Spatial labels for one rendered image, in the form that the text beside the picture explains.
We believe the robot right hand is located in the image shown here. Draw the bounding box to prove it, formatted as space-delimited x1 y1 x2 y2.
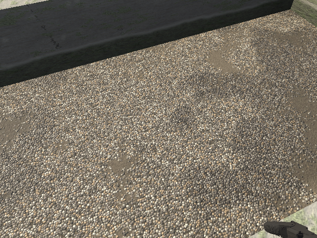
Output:
264 220 317 238

